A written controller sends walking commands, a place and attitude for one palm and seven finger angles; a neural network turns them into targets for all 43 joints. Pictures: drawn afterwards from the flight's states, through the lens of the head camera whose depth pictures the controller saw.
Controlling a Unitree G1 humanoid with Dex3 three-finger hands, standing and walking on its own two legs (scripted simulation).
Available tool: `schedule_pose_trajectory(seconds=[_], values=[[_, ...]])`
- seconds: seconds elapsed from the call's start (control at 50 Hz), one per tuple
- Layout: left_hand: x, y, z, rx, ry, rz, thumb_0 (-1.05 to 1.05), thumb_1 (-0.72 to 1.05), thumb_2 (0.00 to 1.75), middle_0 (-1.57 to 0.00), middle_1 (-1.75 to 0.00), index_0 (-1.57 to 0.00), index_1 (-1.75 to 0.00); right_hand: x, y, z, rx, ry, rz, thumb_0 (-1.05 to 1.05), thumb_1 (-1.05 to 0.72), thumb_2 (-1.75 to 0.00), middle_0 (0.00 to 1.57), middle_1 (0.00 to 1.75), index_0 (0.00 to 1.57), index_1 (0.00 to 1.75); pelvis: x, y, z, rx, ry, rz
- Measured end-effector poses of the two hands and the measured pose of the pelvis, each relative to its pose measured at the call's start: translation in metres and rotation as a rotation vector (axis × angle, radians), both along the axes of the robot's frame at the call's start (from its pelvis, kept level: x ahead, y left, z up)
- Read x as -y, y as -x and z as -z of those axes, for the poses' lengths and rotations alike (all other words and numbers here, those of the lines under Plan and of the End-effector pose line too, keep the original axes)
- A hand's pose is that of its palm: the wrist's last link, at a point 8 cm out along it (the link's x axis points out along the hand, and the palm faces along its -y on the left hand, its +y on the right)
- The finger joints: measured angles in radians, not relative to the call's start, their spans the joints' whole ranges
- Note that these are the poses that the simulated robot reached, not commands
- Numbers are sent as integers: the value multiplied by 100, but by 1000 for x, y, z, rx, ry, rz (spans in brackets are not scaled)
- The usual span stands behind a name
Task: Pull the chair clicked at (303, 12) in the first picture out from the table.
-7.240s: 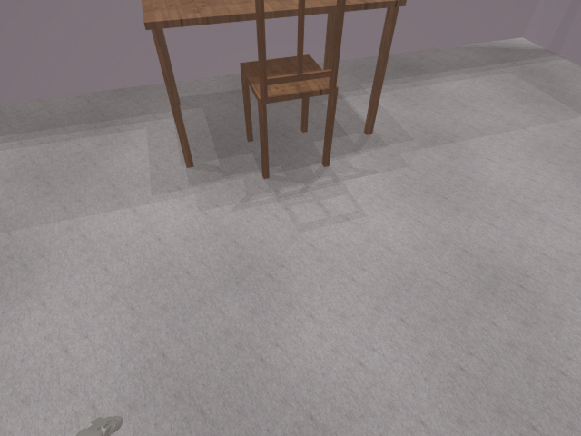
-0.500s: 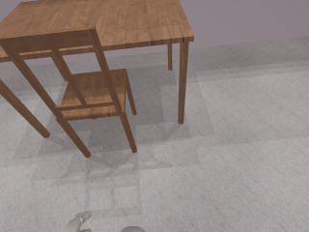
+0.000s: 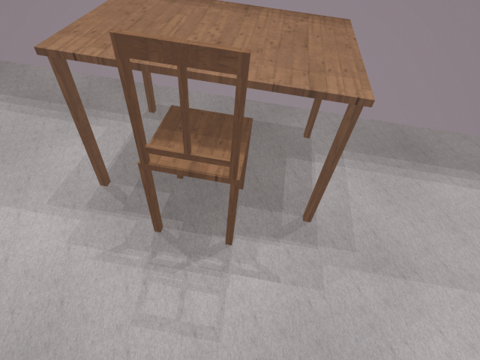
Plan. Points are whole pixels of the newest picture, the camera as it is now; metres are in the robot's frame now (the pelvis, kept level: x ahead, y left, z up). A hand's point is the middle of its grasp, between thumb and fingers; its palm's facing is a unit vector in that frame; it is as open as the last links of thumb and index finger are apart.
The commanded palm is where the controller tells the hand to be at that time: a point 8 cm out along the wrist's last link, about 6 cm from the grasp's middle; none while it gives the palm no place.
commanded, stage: take the last steps up to it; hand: left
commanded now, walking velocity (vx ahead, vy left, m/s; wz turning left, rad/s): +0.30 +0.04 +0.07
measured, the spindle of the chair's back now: (185, 114) +0.79 +0.23 -0.06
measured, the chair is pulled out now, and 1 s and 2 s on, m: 0.00 0.00 0.00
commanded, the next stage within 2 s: come to a stop and stand still in 0.84 s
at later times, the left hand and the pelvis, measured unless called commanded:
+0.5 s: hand (179, 301) +0.27 +0.14 -0.17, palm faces +0.02 -0.98 -0.20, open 7.3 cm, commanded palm none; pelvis +0.15 -0.03 -0.02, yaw +2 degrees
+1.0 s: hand (158, 314) +0.24 +0.18 -0.19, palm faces +0.15 -0.98 -0.15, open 7.3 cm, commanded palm none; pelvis +0.30 +0.03 -0.01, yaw +2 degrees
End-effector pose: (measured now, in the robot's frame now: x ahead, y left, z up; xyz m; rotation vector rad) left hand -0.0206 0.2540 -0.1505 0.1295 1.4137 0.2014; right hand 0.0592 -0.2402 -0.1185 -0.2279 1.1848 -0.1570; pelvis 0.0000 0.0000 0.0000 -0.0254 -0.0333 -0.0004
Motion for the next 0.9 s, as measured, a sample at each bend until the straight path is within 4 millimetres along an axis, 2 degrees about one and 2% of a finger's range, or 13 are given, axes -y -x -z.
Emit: schedule_pose_trajectory(seconds=[0.12, 0.22, 0.34, 0.44, 0.48, 0.52, 0.56, 0.6, 0.68, 0.78, 0.9], values=[[-5, -43, -11, 80, 10, 13, 1, 91, 90, -20, -30, -20, -30, -26, 27, 6, -107, -46, 33, 0, -91, -90, 20, 30, 20, 30, -11, -22, -7, 1, -7, -21], [2, -92, -13, 122, 11, 38, 1, 91, 90, -20, -30, -20, -30, -38, 50, 16, -216, -85, 93, 0, -91, -90, 20, 30, 20, 30, -11, -48, -5, -4, -28, -21], [25, -178, -14, 190, 13, 103, 1, 91, 90, -20, -30, -20, -30, -38, 67, 25, -352, -120, 166, 0, -91, -90, 20, 30, 20, 30, 0, -89, 3, -9, -40, -18], [52, -257, -9, 299, 2, 146, 1, 91, 90, -20, -30, -20, -30, -23, 57, 40, -459, -144, 195, 0, -91, -90, 20, 30, 20, 30, 21, -134, 20, -12, -41, -18], [59, -273, -10, 335, -1, 129, 1, 91, 90, -20, -30, -20, -30, -13, 38, 43, -470, -145, 183, 1, -91, -90, 20, 30, 20, 30, 27, -146, 22, -2, -32, -33], [64, -275, -13, 334, -1, 95, 1, 91, 90, -20, -30, -20, -30, -1, 8, 42, -439, -133, 162, 1, -91, -90, 20, 30, 20, 30, 32, -159, 18, 6, -28, -44], [66, -271, -16, 299, -3, 67, 0, 91, 90, -20, -30, -20, -30, 11, -30, 40, -378, -118, 137, 1, -91, -90, 20, 30, 20, 30, 34, -171, 11, 4, -27, -46], [61, -266, -21, 270, -30, 23, -1, 94, 90, -21, -30, -21, -30, 20, -73, 36, -302, -105, 112, 1, -91, -90, 20, 30, 20, 30, 36, -184, 5, -2, -24, -48], [52, -254, -25, 174, -44, 15, -1, 95, 90, -21, -30, -21, -30, 26, -154, 28, -157, -92, 69, 1, -91, -90, 20, 30, 19, 29, 35, -207, -3, -17, -22, -46], [49, -241, -22, 70, -10, -23, 0, 93, 90, -20, -30, -20, -30, 12, -237, 19, -45, -95, 8, 0, -91, -90, 19, 30, 19, 29, 23, -238, -6, -28, -14, -45], [39, -236, -6, -22, 46, -102, 0, 92, 90, -20, -30, -20, -30, -25, -316, 15, 8, -83, -84, 0, -91, -90, 20, 30, 19, 29, -4, -278, 0, -32, 6, -56]])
